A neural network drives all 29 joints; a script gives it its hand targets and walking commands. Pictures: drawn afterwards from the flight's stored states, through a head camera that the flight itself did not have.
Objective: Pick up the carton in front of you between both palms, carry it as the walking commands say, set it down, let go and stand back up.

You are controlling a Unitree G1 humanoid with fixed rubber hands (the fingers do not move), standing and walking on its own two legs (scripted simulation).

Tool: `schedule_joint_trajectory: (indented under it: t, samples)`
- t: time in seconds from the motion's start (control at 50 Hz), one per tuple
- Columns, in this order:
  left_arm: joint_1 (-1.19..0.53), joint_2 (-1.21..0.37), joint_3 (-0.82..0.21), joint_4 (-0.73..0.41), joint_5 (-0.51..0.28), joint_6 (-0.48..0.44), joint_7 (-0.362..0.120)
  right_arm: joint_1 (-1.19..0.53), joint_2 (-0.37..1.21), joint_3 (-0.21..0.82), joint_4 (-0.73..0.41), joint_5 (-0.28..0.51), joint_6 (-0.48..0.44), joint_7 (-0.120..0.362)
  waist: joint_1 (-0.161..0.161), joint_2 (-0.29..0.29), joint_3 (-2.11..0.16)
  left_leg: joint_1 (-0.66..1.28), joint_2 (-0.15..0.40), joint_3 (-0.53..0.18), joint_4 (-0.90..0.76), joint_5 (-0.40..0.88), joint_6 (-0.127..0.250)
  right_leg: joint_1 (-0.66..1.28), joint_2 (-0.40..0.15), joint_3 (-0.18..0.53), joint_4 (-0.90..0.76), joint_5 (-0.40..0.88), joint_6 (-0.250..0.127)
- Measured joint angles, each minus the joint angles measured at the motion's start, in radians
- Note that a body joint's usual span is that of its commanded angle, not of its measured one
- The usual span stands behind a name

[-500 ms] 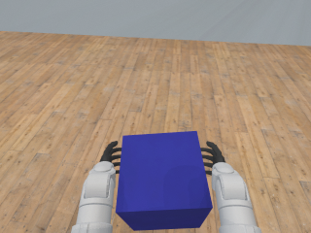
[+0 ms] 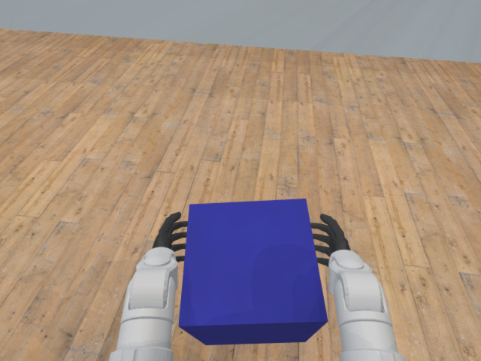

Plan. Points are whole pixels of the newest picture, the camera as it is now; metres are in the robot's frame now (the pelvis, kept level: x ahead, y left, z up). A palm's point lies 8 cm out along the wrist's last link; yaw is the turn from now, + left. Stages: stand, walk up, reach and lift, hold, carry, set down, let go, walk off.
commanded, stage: hold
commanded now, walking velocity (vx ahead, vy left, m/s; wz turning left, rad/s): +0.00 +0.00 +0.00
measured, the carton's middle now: (251, 278) +0.28 -0.01 -0.06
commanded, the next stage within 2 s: set down in 0.44 s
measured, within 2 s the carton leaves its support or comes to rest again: neither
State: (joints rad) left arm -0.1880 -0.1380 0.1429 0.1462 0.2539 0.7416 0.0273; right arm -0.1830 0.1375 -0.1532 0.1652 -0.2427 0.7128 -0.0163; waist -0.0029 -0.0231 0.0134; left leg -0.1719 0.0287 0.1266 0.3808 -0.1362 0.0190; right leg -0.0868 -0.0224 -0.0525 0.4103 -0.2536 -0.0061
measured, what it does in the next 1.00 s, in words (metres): stands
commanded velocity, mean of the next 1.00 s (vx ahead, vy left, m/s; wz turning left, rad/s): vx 0.00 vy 0.00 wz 0.00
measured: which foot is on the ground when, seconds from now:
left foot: down 0.00-1.00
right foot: down 0.00-1.00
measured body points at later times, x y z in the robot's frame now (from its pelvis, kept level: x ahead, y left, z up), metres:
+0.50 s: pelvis -0.03 +0.00 -0.01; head -0.09 +0.02 +0.44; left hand +0.28 +0.12 +0.04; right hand +0.25 -0.18 +0.04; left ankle +0.05 +0.10 -0.74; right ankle -0.01 -0.12 -0.74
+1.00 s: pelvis -0.04 -0.01 -0.04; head +0.10 -0.02 +0.38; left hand +0.33 +0.12 -0.10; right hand +0.32 -0.18 -0.10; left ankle +0.05 +0.10 -0.74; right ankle -0.01 -0.12 -0.74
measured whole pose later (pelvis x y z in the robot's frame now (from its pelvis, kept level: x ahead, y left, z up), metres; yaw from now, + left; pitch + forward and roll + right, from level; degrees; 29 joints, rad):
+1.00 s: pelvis -0.04 -0.01 -0.04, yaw -6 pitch +15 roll +0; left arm -0.49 -0.21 0.47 0.54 0.36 0.23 0.06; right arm -0.54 0.17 -0.43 0.62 -0.38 0.20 -0.02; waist 0.04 -0.01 0.06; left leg -0.77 -0.03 -0.01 0.75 -0.23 0.01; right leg -0.73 0.05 0.04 0.80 -0.32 -0.02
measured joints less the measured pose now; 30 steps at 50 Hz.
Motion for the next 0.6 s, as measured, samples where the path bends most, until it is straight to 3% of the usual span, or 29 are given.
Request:
schedule_joint_trajectory:
  t: [0.2,0.36,0.5,0.6]
  samples:
    - [-0.023,-0.004,0.019,0.022,0.018,0.003,-0.010,-0.043,0.007,-0.034,0.066,-0.019,-0.022,0.012,0.009,-0.011,0.057,0.064,0.005,-0.005,-0.011,0.021,0.002,0.060,0.008,0.000,-0.004,0.021,-0.007]
    - [-0.059,-0.011,0.053,0.062,0.035,0.009,-0.032,-0.077,0.015,-0.071,0.122,-0.035,-0.031,0.019,0.018,-0.006,0.057,0.072,-0.030,-0.078,0.022,0.014,0.003,0.054,0.029,0.048,0.025,0.028,-0.014]
    - [-0.109,-0.023,0.091,0.136,0.055,0.005,-0.037,-0.105,0.021,-0.116,0.171,-0.045,-0.033,0.022,0.018,-0.011,0.031,0.081,-0.052,-0.110,0.048,-0.014,0.006,0.044,0.046,0.097,0.051,0.022,-0.014]
    - [-0.184,-0.046,0.177,0.223,0.097,-0.022,-0.032,-0.170,0.040,-0.184,0.253,-0.086,-0.061,0.032,0.031,-0.017,0.020,0.073,-0.063,-0.113,0.071,-0.035,0.008,0.023,0.051,0.120,0.087,0.003,-0.015]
